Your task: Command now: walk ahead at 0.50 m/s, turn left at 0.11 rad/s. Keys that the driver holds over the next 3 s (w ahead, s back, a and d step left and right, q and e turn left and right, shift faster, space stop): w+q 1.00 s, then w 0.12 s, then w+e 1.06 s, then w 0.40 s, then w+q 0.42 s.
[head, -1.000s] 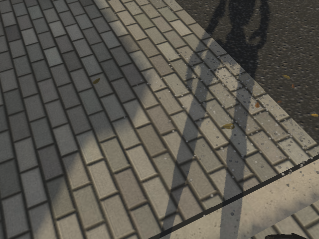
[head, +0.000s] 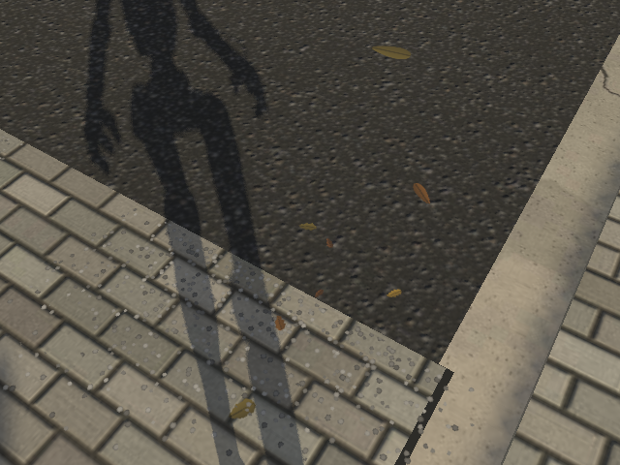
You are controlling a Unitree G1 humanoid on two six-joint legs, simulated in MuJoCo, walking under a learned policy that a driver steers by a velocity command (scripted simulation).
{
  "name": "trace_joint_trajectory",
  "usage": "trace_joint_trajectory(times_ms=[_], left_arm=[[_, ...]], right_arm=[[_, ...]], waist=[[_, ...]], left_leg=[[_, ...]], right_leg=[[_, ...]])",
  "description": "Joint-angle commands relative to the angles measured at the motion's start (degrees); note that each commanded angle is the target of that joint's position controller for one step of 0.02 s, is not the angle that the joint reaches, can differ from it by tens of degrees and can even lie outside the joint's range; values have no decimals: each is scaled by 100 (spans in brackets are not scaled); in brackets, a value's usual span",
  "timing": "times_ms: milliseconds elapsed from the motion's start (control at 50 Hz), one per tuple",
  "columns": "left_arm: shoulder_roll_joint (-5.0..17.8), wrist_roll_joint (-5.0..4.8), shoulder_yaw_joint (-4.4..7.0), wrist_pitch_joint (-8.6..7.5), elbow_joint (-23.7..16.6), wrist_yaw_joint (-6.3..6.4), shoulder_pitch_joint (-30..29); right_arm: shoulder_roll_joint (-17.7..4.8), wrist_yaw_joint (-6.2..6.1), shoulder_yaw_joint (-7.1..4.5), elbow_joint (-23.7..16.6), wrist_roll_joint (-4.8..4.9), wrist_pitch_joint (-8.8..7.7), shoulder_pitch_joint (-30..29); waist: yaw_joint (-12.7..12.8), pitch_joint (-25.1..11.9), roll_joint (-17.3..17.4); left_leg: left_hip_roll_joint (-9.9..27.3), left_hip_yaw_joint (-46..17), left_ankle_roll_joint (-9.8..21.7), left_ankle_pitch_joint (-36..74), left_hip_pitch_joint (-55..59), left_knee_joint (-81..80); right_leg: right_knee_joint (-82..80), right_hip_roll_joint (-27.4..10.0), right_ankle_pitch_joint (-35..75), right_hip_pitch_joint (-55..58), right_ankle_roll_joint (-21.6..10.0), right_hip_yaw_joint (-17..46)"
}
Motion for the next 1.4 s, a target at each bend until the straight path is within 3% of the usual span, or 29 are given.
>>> trace_joint_trajectory(times_ms=[20, 100, 160, 180, 200, 220, 260, 320, 360, 420, 520, 600, 620, 640, 660, 680, 700, 740, 840, 1040, 1080, 1120, 1140, 1160, 1180, 1200, 1240, 1280, 1400], left_arm=[[780, 101, 139, -121, -77, 121, 224], [876, 131, 124, -135, 143, 229, 367], [868, 112, 94, -75, 150, 187, 5], [572, 65, 28, -129, -6, 163, -257], [272, -79, -26, -202, -116, 128, 390], [597, -40, -36, -217, -197, 135, 156], [733, 41, -47, -271, -424, 43, -784], [511, 203, -91, 43, -563, -83, -851], [357, 174, -160, 115, -747, -121, -1152], [265, 108, -224, 89, -1023, -162, -1823], [304, 17, -282, 45, -1382, -131, -2638], [776, 31, -109, -84, -1018, -14, -1212], [1029, 114, -25, -159, -901, 64, -397], [1465, 230, 88, -144, -925, 153, 186], [1557, 121, 166, -10, -908, 124, -101], [962, 68, 81, 50, -1035, 90, -560], [532, 35, -22, 47, -1083, 66, -859], [422, 72, -62, -11, -958, 74, -884], [548, -19, 25, -221, -714, 9, -529], [757, -1, 121, -129, -321, -6, 190], [868, 12, 134, -51, -197, 6, 342], [924, 0, 112, 34, -106, 19, 408], [759, -30, 34, 42, -130, 15, 459], [152, -171, -142, 10, -462, -77, 638], [460, -142, -27, 36, -499, -69, 566], [719, -108, 69, 66, -565, -34, -54], [432, -158, 15, 34, -443, -82, -58], [329, 21, 33, 215, -192, -125, 347], [129, 9, 73, 337, -379, -249, -443]], right_arm=[[-516, 40, -112, -426, 44, -109, -631], [-521, 36, -140, -293, -6, -175, -431], [-689, -74, -267, 560, -122, -241, 1726], [-901, -87, -328, 826, -189, -240, 2591], [-1122, -45, -348, 767, -119, -237, 2671], [-1293, -52, -465, 669, 110, -175, 2407], [-760, -136, -332, 487, 60, -90, 1513], [-706, -210, -246, 667, 135, -172, 1547], [-936, -199, -312, 696, 128, -232, 1571], [-804, -193, -299, 760, 172, -185, 1815], [-796, -268, -322, 845, 94, -79, 2271], [-1022, -292, -387, 665, 60, -111, 1734], [-904, -228, -356, 562, 113, -165, 1671], [-407, -230, -243, 392, 227, -205, 1997], [-495, -245, -245, 296, 203, -130, 2447], [-802, -281, -284, 498, 19, -22, 2233], [-762, -210, -285, 462, -33, -1, 1786], [-576, -106, -273, 359, -93, 78, 1527], [-409, 68, -203, 56, -87, 236, 965], [-266, 229, -12, -591, -100, 163, -690], [-327, 173, -29, -588, -154, 145, -636], [-434, 84, -109, -251, -214, 54, 362], [-624, 8, -200, 93, -284, -15, 1321], [-1252, -104, -348, 154, -358, -41, 2015], [-1536, -169, -418, 166, -113, 28, 2145], [-1360, -217, -386, 209, -14, 29, 1772], [-689, -230, -190, 278, -38, -85, 1153], [-383, -233, -90, 301, 3, -192, 844], [-425, -255, -115, 607, 13, -390, 1274]], waist=[[98, 380, -332], [57, 286, -218], [-863, -627, -161], [-1162, -998, 360], [-585, -1651, 859], [-828, -1919, 190], [-615, -511, -451], [-184, -48, -332], [-187, -23, -122], [-411, -96, -16], [-792, -131, 116], [-26, -674, 10], [343, -1267, -307], [352, -2024, -1157], [-38, -2378, -2040], [-167, -1400, -914], [-134, -720, -405], [-301, -195, -659], [-366, -198, -754], [9, 112, -783], [-46, 52, -835], [-513, -507, -769], [-894, -1083, -516], [-1048, -2007, 670], [-1043, -2421, 833], [-990, -1563, 64], [-523, -518, -73], [-212, -323, 207], [-261, 89, 103]], left_leg=[[-70, -162, 238, 234, 19, -447], [-466, 101, 452, -313, 481, -1075], [-750, 423, 795, -214, 2624, -1359], [221, -551, 1237, 1177, 4246, -656], [1535, -2765, 1981, 3303, 5936, -68], [1707, -3277, 2428, 1591, 5910, -701], [1209, -2701, 2001, 25, 4001, -1658], [619, -2059, 1600, 814, 2525, -2023], [216, -1649, 1462, 1291, 2152, -2138], [-144, -1369, 1070, 1622, 2159, -2013], [-37, -1834, 802, 1402, 2876, -1734], [-118, -1981, 581, 2130, 2932, -253], [-418, -1776, 480, 1311, 2345, 962], [-927, -1077, 373, -1572, 1234, 2550], [-1280, -645, 352, -4067, 129, 3551], [-741, -650, 355, -3580, -292, 3903], [-578, -573, 314, -3103, -245, 3722], [-276, -468, 237, -2829, -42, 3298], [-76, -315, 89, -2171, -360, 2915], [-217, 479, 281, -1294, 114, 374], [-455, 610, 476, -1917, 424, 88], [-861, 696, 734, -2016, 1735, -474], [-656, 322, 899, -1858, 3228, -692], [1234, -2105, 1437, -2444, 5243, -871], [2185, -3924, 1868, -1499, 5339, -1647], [1808, -2746, 1658, -859, 4748, -1514], [1212, -1289, 1093, -234, 3305, -1841], [889, -626, 795, -203, 2630, -2164], [800, 169, 759, -249, 2748, -2717]], right_leg=[[-424, -1916, 1668, -95, -367, 630], [479, -1900, 3593, 649, -142, 179], [3675, -1460, 4821, 29, 86, -358], [6063, -916, 1502, -1865, 163, -619], [7442, -371, -1822, -3909, 393, -168], [7377, -689, -1184, -4572, 457, 222], [6463, -1198, -362, -4553, 551, 205], [5211, -1408, -327, -3722, 861, 65], [4411, -1304, 122, -3501, 971, -214], [3231, -1175, 1207, -3321, 982, -370], [2144, -924, 1673, -3217, 837, -275], [1316, -755, 1000, -1355, 480, -87], [1187, -1404, 687, -69, 246, 518], [1077, -2936, 208, 1261, -114, 2173], [523, -3640, -332, 1492, -738, 4244], [415, -3398, -1128, 651, -670, 3716], [222, -3042, -984, -139, -533, 2830], [-108, -2624, 54, -948, -311, 1685], [-493, -2548, 1309, -968, -341, 514], [-264, -2451, 2409, -446, 3, -961], [222, -2542, 3584, -93, 30, -1063], [1693, -2465, 4899, -82, 123, -1333], [2874, -2301, 4099, -870, 227, -1429], [4920, -1764, 1113, -2882, 512, -1512], [6211, -973, -1595, -3737, 580, -763], [6385, -1251, -1121, -4130, 486, -73], [5519, -1544, -515, -3747, 406, 82], [5185, -1558, -209, -3189, 477, 68], [4660, -1545, 906, -4066, 569, 43]])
